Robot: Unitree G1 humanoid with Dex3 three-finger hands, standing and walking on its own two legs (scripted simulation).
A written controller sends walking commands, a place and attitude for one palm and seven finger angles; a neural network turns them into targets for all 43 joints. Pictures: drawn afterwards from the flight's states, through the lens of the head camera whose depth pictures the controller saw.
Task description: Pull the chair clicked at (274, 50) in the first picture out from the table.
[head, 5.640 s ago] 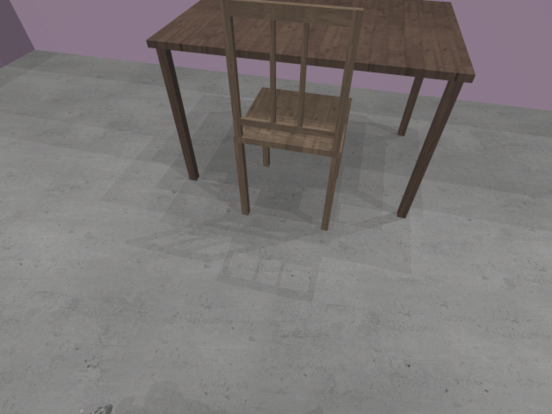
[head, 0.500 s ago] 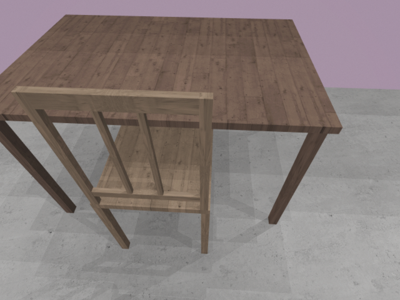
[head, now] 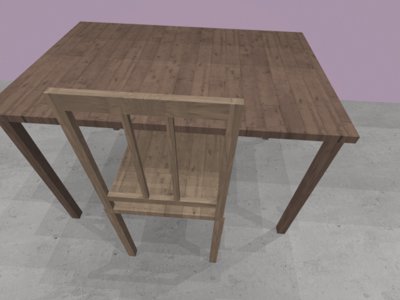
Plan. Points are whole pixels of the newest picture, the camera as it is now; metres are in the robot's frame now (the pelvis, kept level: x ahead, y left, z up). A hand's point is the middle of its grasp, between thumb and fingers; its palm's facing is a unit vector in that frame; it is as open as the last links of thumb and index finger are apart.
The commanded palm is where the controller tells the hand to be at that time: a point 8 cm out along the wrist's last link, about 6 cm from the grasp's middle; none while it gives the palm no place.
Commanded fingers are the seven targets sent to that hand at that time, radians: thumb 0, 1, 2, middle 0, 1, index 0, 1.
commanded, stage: look again from close up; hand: left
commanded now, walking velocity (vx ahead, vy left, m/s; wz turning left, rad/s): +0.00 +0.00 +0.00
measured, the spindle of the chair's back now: (137, 162) +0.46 +0.21 -0.04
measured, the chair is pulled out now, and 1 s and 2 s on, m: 0.00 0.00 0.00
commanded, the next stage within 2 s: raise the hand toward the chair's back in 0.62 s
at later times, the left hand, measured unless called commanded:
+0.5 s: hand out of the picture -0.04 +0.18 -0.17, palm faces +0.00 -0.98 -0.20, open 7.4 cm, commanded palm none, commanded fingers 0.00 0.90 0.90 -0.20 -0.30 -0.20 -0.30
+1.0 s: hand (126, 264) +0.19 +0.16 -0.01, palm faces +0.06 -1.00 -0.02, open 8.1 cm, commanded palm +0.10 +0.22 -0.06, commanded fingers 0.00 0.55 0.75 -0.17 -0.25 -0.17 -0.25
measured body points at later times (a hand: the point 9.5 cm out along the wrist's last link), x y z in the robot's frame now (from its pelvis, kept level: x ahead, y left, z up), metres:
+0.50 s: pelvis -0.02 +0.01 +0.01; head +0.00 +0.00 +0.46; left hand -0.04 +0.23 -0.15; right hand -0.03 -0.21 -0.16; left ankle +0.00 +0.10 -0.73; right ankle -0.02 -0.13 -0.73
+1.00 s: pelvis -0.04 -0.02 -0.05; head -0.03 -0.02 +0.40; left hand +0.18 +0.21 +0.00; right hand +0.12 -0.30 -0.10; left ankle +0.00 +0.10 -0.73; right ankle -0.01 -0.13 -0.73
